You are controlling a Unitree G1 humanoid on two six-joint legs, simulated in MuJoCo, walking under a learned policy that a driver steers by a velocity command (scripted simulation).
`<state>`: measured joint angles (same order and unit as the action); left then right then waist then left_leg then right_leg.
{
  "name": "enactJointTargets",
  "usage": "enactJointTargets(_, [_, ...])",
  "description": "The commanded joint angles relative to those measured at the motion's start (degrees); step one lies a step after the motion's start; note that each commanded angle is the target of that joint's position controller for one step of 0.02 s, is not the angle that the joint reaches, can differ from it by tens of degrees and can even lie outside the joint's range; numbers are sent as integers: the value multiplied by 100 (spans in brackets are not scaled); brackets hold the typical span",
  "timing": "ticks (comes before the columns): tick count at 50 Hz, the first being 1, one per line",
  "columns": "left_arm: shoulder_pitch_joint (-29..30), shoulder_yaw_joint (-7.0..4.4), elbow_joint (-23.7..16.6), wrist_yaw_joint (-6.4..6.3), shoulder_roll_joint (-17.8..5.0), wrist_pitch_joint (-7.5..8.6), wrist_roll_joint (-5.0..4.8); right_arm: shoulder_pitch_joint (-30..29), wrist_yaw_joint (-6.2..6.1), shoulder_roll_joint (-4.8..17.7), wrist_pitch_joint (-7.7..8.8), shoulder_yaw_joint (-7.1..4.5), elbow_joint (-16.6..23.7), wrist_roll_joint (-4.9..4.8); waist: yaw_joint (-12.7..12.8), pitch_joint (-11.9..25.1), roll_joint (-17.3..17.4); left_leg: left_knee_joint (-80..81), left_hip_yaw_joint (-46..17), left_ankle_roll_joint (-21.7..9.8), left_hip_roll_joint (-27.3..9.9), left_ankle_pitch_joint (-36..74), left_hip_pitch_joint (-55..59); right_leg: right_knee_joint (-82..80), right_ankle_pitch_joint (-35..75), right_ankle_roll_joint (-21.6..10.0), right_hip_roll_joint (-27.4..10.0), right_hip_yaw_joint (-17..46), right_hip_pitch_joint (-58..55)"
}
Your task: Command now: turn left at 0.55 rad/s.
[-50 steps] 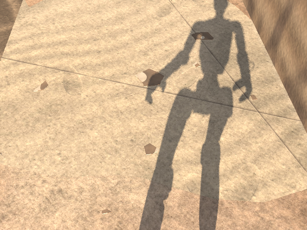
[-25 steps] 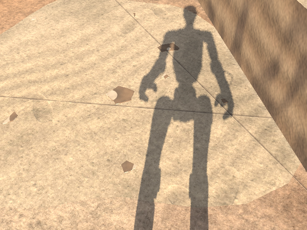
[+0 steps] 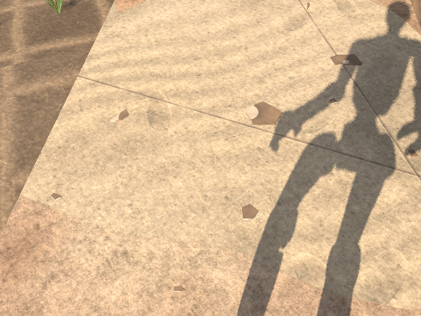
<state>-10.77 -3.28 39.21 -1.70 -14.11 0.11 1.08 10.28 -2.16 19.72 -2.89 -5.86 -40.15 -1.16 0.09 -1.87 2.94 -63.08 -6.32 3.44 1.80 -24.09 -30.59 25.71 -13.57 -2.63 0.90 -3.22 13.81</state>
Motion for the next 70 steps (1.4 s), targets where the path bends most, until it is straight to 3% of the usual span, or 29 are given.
enactJointTargets(1, [298,-154,-474,-129,-730,71,-3,-95,25,363,33,-96,446,-39,41,213,-952,-247,132,247,-270,314,-855,-1042,1143,-1026,-1456,1136,-866])
enactJointTargets(5, [52,-253,-391,-147,-986,-36,-12,-456,123,154,34,39,734,9,296,350,-1028,848,423,333,-496,281,-585,-1039,1303,-1191,-1704,889,-1267])
enactJointTargets(9, [173,-332,-376,-42,-1185,-73,-66,-415,250,164,31,68,851,8,255,432,-1062,1675,775,146,-514,189,134,-905,1944,-1203,-1838,488,-1050])
enactJointTargets(12, [144,-345,-271,30,-1253,-81,-197,-285,304,139,14,64,893,16,146,532,-1099,2529,902,-113,-348,247,691,-564,2425,-1099,-1880,434,-1076])
enactJointTargets(14, [201,-306,-163,42,-1178,-86,-332,123,328,154,31,31,754,29,-129,608,-1007,3983,1055,-442,-135,1318,1595,-25,2161,-727,-1656,166,-841])
enactJointTargets(15, [-112,-230,-10,62,-967,-49,-274,300,288,422,40,-45,716,55,-130,786,-587,4361,657,-617,-292,2192,2512,495,1536,-332,-1400,-130,-294])
enactJointTargets(16, [-77,-27,-125,123,-467,-6,44,459,192,819,56,-93,812,116,-48,1099,811,4316,-968,-1006,-1630,4258,3643,1812,-887,204,-872,-500,954])
enactJointTargets(17, [111,-39,-229,80,-513,-46,-7,138,185,636,170,22,900,306,-89,1109,1174,4293,-1667,-2094,-2512,4138,2980,2665,-2423,499,-473,-9,1497])
enactJointTargets(18, [204,-132,-128,65,-865,-106,-102,-13,216,177,298,167,902,298,-188,1048,534,4357,-1201,-2152,-2216,3945,2765,3151,-2350,595,-634,433,1386])
enactJointTargets(19, [137,-133,-59,91,-795,-138,-166,-188,228,-85,385,273,769,316,-43,907,507,4364,-707,-1872,-1848,3557,2658,3094,-2066,619,-662,626,1386])
enactJointTargets(23, [-257,-205,282,34,-883,-234,-203,-557,170,-22,460,261,565,307,109,564,464,4514,21,-1586,-1510,3456,2253,2957,-1131,827,-485,794,1038])
enactJointTargets(29, [-8,-226,76,-37,-830,-316,-244,-369,-20,211,295,118,421,239,-205,337,318,4825,-75,-1823,-1899,1747,2565,3103,-1116,894,-568,550,1718])
enactJointTargets(32, [197,-214,-116,34,-802,-269,-226,-132,-36,318,347,42,286,158,-312,182,374,5352,-408,-1795,-2128,-105,2780,2990,-1031,727,-694,444,2155])
enactJointTargets(36, [260,-154,-212,202,-621,-135,-234,-73,27,425,496,-52,191,99,-233,90,212,5550,-10,-1652,-2143,-210,2882,2330,-991,401,-785,330,1998])
enactJointTargets(42, [-306,-156,-41,380,-614,-70,-278,-302,261,658,580,-158,99,-119,217,84,94,5103,937,-1368,-1920,-320,2086,745,-482,-92,-492,-304,321])
enactJointTargets(44, [-1342,-346,357,304,-972,-65,-282,-359,293,285,580,-39,66,-48,629,372,-367,3515,1625,-1011,-1391,46,1165,339,-585,-383,-89,-375,-1275])
enactJointTargets(45, [-2151,-567,459,213,-1702,-26,-289,-736,308,-94,616,96,334,124,926,429,-1717,1001,2182,-467,-679,-225,-319,-513,-1213,-1033,-1278,1796,-2193])
enactJointTargets(46, [-1835,-542,150,272,-2005,167,-214,-970,292,-74,741,117,672,93,692,337,-1869,-364,946,-287,58,-1036,-2011,-1516,-2421,-1937,-2131,4669,-2392])
enactJointTargets(47, [-1487,-409,16,306,-1566,304,-226,-967,372,290,871,56,654,-87,623,209,-1288,-805,375,-386,-339,-654,-2414,-1712,-2384,-1933,-2270,4405,-2377])
enactJointTargets(48, [-1252,-303,-58,306,-1241,374,-222,-789,438,415,959,40,578,-136,440,11,-1187,-632,339,-492,-539,-35,-2398,-1628,-1959,-1729,-2064,3796,-2197])
enactJointTargets(50, [-912,-202,-146,265,-995,373,-217,-659,413,511,1031,3,424,124,209,-117,-767,63,354,-443,-728,804,-1960,-1521,-549,-1351,-1619,2807,-1767])
enactJointTargets(53, [-1024,-188,-192,137,-1063,396,-184,-750,421,313,970,42,409,162,142,-43,-686,815,508,-226,-547,1552,-1479,-1616,949,-1217,-1298,2107,-1461])
enactJointTargets(57, [-1174,-173,-38,16,-1050,409,-168,-1283,473,-60,942,217,457,78,341,-195,-885,2493,790,-117,-341,2797,-811,-1754,1439,-867,-892,1173,-1012])
enactJointTargets(60, [-1473,-168,157,30,-1070,430,-174,-1761,578,-101,953,276,576,-22,564,-430,-907,3168,872,-262,-333,3299,-552,-1930,1179,-819,-1054,1046,-1010])
enactJointTargets(63, [-1483,-198,307,49,-1150,416,-190,-1855,672,16,984,266,634,-44,508,-536,-872,3566,843,-578,-341,3146,-647,-1806,1678,-747,-1334,890,-1605])
enactJointTargets(66, [-1360,-255,328,7,-1325,343,-110,-1175,663,301,951,144,459,-15,128,118,-1026,3442,1067,-914,62,2459,133,-796,4610,-554,-1370,599,-2286])
enactJointTargets(68, [-1206,-230,265,-30,-1335,236,-45,263,552,644,853,-41,124,-27,-636,1012,-883,3441,1123,-1230,292,2439,2070,1319,5859,-264,-1100,204,-1819])
enactJointTargets(69, [-1318,-103,99,-57,-1008,246,106,1058,474,987,809,-83,51,64,-777,1726,24,3119,-429,-1576,-843,3018,3905,3242,3663,-69,-771,175,-308])
enactJointTargets(70, [-2301,88,122,66,-358,334,-15,1028,541,1119,878,-78,17,135,-72,2594,1507,3742,-3665,-2818,-2347,2531,5663,5376,-2048,337,477,722,1854])
